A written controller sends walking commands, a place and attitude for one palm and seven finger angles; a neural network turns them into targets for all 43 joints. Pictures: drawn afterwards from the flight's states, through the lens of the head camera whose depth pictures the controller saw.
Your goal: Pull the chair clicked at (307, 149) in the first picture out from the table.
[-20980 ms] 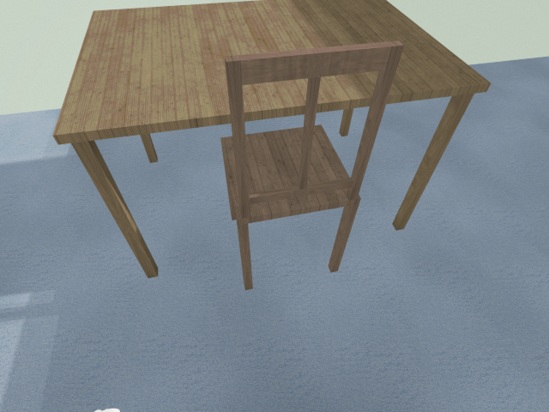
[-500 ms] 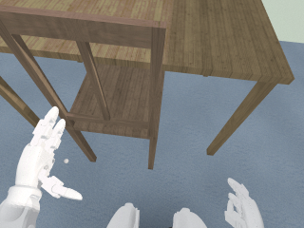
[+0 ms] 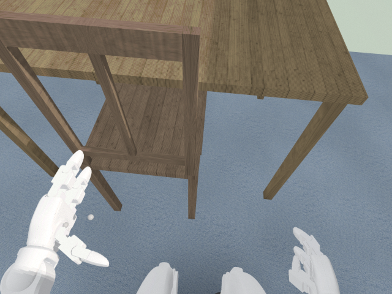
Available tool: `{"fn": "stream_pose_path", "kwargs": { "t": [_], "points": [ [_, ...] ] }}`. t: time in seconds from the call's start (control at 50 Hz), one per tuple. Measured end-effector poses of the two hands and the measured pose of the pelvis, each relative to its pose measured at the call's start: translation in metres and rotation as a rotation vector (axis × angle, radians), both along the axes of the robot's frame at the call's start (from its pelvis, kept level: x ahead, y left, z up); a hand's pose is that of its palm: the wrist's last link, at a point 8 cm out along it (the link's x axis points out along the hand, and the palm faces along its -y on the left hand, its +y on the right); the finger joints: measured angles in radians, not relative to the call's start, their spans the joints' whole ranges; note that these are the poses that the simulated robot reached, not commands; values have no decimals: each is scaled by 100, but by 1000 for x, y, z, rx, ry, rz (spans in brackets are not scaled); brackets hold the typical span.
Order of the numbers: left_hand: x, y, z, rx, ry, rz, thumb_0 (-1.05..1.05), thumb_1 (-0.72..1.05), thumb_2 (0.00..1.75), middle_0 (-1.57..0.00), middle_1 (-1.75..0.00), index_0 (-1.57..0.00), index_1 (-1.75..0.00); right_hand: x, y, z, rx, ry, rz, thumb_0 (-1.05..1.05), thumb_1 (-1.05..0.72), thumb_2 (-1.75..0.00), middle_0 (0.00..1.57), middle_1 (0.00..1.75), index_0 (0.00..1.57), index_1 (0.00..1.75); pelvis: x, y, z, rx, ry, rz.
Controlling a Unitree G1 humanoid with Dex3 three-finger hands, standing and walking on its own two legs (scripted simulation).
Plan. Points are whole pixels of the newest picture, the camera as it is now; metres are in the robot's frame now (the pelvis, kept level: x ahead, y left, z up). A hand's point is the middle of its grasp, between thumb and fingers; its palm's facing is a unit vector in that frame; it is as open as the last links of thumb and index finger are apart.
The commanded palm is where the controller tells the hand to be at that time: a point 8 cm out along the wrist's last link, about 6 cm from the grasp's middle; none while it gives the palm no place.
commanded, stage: aim the fingers beside a spindle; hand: left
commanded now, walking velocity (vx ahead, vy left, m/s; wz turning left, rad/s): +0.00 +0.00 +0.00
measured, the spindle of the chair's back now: (118, 114) +0.49 +0.22 +0.03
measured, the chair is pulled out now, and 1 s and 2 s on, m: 0.00 0.00 0.00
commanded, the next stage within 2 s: none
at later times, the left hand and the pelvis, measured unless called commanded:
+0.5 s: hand (102, 198) +0.28 +0.20 +0.04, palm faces -0.03 -1.00 -0.06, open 16.9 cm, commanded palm +0.26 +0.25 +0.04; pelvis +0.00 -0.01 -0.01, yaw +0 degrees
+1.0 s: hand (109, 188) +0.31 +0.20 +0.01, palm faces -0.05 -1.00 -0.03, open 16.9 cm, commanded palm +0.30 +0.25 +0.02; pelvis +0.00 +0.00 -0.02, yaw +0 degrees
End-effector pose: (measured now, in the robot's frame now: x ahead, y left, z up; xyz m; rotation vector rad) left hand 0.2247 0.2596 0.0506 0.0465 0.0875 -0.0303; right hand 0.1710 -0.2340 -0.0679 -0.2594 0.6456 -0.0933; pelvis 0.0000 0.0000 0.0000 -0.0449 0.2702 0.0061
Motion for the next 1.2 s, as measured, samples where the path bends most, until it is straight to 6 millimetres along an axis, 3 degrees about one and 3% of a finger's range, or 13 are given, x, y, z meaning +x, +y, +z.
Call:
{"fn": "stream_pose_path", "kwargs": {
  "t": [0.12,0.26,0.44,0.58,0.8,0.94,1.2],
  "points": [
    [2,0,8,19,-71,25,-1,-50,30,-6,-8,-6,-8,-1,-2,-3,-1,-7,20,2,-90,-90,21,30,20,30,-3,-4,-3,1,-1,6],
    [16,-9,-7,5,-23,-18,-1,-50,30,-6,-8,-6,-8,-6,-10,-9,-9,3,8,2,-90,-90,21,30,20,30,-7,-7,-7,5,10,2],
    [34,-8,-4,20,-66,10,-1,-50,30,-6,-8,-6,-8,-17,-19,-15,-16,41,-13,2,-90,-90,21,30,20,30,-5,-10,-8,12,25,-6],
    [42,-11,-17,9,-18,-12,-1,-50,30,-6,-8,-6,-8,-20,-22,-21,-15,63,-24,2,-90,-90,21,30,20,30,-3,-9,-10,15,39,-10],
    [57,-1,-21,8,-71,7,-1,-50,30,-6,-8,-6,-8,-17,-19,-29,-23,84,-10,2,-90,-90,21,30,20,30,-2,-7,-16,13,62,-13],
    [63,-4,-34,-14,-23,-21,-1,-50,30,-6,-8,-6,-8,-15,-14,-33,-23,89,-7,1,-90,-90,21,30,20,30,-3,-2,-19,8,73,-10],
    [91,-4,-42,-10,-46,-24,-1,-50,30,-6,-8,-6,-8,-28,-8,-44,-22,148,-17,1,-90,-90,21,30,20,30,-5,4,-26,6,101,-17]
  ]
}}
